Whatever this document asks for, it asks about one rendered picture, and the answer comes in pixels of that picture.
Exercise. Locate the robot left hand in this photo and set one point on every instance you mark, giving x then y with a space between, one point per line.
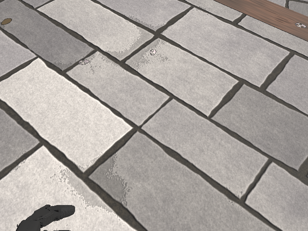
44 216

